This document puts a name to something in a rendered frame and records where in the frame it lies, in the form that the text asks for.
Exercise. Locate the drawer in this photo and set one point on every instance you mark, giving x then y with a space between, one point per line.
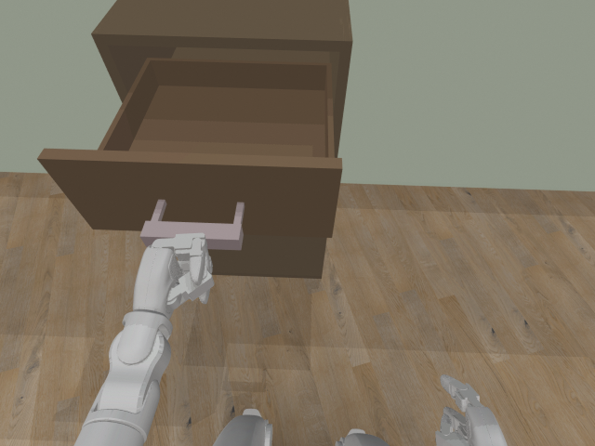
204 134

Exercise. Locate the handle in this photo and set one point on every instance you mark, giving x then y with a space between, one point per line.
218 235

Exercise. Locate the robot left thigh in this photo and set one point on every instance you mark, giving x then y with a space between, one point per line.
246 430

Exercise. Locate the right robot shin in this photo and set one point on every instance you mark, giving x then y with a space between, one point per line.
356 430

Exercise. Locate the cabinet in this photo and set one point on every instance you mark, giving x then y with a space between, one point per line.
260 30

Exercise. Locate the robot left hand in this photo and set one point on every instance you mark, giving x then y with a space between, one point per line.
159 270

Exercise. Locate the robot right hand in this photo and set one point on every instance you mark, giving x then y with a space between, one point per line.
478 427

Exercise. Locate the robot left forearm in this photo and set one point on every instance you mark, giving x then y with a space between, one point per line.
122 413

